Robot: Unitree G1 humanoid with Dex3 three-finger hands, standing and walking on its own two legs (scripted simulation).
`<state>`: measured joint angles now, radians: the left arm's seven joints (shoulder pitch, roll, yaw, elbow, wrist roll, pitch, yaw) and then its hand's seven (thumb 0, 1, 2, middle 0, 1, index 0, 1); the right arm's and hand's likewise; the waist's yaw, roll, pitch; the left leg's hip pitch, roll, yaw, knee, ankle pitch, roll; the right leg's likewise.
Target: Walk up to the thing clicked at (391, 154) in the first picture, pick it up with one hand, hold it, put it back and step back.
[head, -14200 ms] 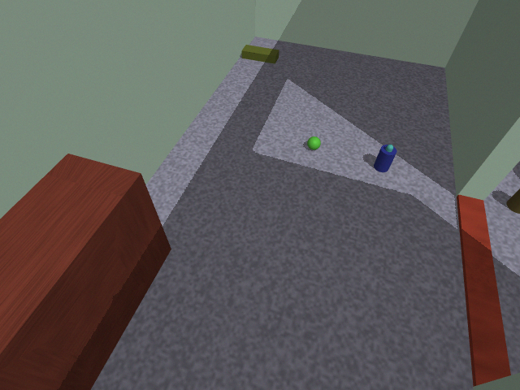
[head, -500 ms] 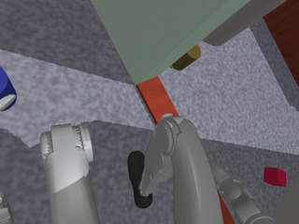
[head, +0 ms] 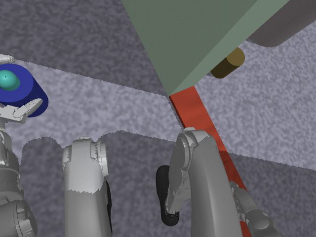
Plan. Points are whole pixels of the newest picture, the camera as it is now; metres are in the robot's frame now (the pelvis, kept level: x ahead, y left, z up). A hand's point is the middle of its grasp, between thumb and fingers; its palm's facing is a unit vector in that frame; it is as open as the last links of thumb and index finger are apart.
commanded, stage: settle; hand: left
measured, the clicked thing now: (19, 91) +0.43 +0.30 -0.08
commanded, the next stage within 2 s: lift in 0.66 s
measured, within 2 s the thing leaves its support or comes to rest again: neither
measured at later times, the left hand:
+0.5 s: hand (5, 88) +0.41 +0.29 -0.02, palm faces +0.30 -0.95 -0.05, open 11.1 cm
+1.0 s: hand (6, 83) +0.41 +0.28 +0.01, palm faces +0.26 -0.96 -0.07, open 11.1 cm
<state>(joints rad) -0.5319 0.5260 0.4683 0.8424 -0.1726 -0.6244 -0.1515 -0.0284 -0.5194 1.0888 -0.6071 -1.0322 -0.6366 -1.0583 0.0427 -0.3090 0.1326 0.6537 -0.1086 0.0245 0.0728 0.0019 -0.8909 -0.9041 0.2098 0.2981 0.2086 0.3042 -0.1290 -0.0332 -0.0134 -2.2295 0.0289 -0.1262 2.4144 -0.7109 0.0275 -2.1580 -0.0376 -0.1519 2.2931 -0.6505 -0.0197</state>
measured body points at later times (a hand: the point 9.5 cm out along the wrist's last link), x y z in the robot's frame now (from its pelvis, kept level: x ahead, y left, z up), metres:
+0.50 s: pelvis +0.00 +0.00 +0.03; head +0.21 +0.07 +0.42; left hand +0.39 +0.34 -0.01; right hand +0.15 -0.26 -0.09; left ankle +0.08 +0.12 -0.30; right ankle +0.11 -0.11 -0.30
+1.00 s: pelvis +0.00 +0.00 +0.05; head +0.21 +0.06 +0.45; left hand +0.39 +0.33 +0.02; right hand +0.16 -0.26 -0.07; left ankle +0.08 +0.12 -0.30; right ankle +0.11 -0.11 -0.30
